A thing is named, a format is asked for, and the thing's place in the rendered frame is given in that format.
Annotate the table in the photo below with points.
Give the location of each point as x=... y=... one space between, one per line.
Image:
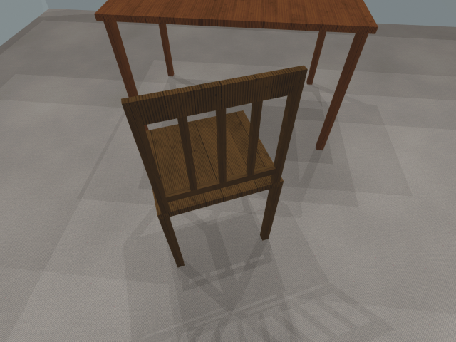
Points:
x=347 y=16

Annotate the chair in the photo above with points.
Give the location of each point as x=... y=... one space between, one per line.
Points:
x=200 y=163

